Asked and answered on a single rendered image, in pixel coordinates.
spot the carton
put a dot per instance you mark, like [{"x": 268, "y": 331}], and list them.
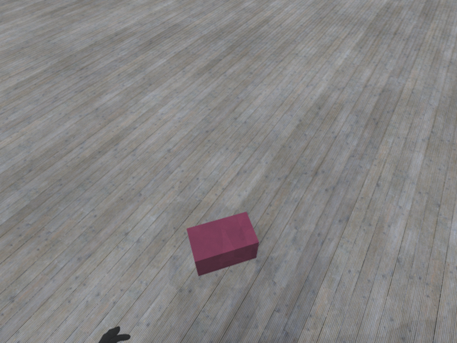
[{"x": 222, "y": 243}]

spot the left robot hand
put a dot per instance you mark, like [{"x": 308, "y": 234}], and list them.
[{"x": 112, "y": 337}]

